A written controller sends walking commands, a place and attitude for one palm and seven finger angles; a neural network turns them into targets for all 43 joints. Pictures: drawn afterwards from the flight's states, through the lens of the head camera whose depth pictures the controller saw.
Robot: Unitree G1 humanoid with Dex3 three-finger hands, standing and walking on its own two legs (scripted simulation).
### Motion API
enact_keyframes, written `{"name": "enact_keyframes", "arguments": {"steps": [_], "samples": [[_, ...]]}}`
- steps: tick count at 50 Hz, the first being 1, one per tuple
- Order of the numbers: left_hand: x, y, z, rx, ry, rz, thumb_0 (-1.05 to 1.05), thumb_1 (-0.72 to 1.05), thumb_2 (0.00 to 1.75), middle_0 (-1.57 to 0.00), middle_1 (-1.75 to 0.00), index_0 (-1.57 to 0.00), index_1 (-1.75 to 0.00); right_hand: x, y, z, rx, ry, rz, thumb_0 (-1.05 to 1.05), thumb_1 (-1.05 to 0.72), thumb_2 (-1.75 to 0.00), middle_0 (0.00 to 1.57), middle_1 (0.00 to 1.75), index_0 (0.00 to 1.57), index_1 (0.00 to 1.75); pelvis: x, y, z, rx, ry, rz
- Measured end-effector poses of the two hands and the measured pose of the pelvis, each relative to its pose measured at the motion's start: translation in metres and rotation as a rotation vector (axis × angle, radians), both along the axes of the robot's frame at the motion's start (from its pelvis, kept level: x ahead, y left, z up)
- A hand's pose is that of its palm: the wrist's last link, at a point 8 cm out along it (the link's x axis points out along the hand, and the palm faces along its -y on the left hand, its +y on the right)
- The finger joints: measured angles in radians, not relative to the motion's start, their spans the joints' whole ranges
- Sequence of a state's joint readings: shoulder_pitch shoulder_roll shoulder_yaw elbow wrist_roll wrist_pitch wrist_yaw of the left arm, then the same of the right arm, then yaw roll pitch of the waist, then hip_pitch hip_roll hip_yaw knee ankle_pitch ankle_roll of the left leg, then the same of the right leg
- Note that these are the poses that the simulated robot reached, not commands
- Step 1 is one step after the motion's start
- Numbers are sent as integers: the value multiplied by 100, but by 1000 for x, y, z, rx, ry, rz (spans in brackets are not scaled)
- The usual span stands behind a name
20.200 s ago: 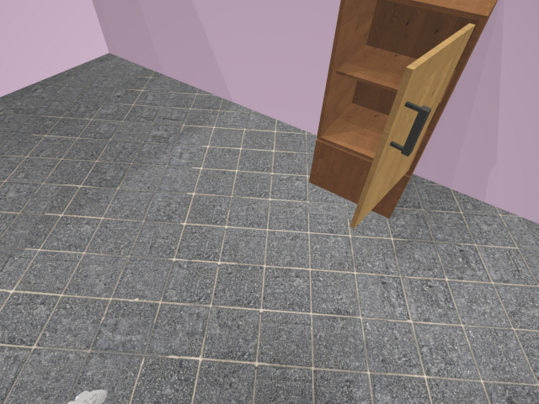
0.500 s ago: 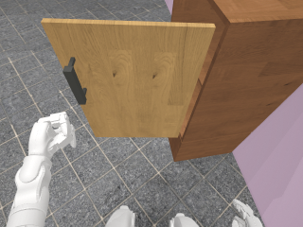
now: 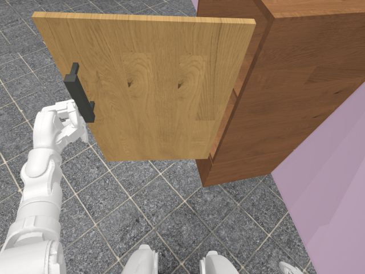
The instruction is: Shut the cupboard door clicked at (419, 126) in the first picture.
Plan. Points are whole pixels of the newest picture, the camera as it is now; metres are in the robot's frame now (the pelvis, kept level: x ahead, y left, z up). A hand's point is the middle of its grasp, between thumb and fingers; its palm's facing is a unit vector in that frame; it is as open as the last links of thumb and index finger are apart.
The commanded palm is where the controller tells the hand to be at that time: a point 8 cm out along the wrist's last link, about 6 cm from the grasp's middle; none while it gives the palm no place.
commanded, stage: bring the fist close to the handle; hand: left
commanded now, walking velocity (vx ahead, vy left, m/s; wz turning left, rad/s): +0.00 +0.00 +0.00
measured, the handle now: (82, 94) +0.51 +0.24 +0.05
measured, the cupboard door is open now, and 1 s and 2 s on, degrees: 81 72 61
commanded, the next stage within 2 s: push the door shut along its arc in 0.26 s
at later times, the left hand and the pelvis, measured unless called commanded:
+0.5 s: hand (82, 130) +0.41 +0.22 +0.05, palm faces +0.06 -1.00 +0.00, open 3.1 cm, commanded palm +0.39 +0.26 +0.05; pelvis +0.00 -0.01 +0.00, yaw +1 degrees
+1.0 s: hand (89, 103) +0.48 +0.22 +0.05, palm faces -0.10 -1.00 +0.00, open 3.1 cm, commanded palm +0.48 +0.25 +0.05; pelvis -0.01 -0.01 -0.02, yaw -1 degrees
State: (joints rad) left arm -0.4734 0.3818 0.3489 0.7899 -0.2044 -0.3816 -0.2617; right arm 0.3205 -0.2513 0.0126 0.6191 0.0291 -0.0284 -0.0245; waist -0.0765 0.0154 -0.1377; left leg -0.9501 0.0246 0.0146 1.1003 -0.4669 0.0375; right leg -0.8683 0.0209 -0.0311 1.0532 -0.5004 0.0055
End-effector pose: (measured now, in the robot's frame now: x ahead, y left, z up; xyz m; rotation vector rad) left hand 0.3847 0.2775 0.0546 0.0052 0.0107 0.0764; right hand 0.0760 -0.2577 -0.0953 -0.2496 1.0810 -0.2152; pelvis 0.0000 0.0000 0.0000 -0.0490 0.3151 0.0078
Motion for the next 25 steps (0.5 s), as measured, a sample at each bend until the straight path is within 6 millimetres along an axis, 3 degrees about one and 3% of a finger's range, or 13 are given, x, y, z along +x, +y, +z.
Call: {"name": "enact_keyframes", "arguments": {"steps": [9,18,25], "samples": [[-6,-6,-5,-3,3,1,2,90,90,-130,-150,-130,-150,-11,-8,1,-6,38,-26,1,-91,-90,21,30,20,30,1,-3,2,2,-6,-3],[-6,-5,6,16,-25,1,2,90,90,-130,-150,-130,-150,0,-10,1,4,5,-17,1,-91,-90,20,30,20,30,0,-8,2,5,-11,-2],[-4,-3,-3,-5,24,-13,1,90,90,-130,-150,-130,-150,9,-12,-1,0,-11,9,1,-91,-90,21,30,20,30,-2,-12,0,6,-10,7]]}}
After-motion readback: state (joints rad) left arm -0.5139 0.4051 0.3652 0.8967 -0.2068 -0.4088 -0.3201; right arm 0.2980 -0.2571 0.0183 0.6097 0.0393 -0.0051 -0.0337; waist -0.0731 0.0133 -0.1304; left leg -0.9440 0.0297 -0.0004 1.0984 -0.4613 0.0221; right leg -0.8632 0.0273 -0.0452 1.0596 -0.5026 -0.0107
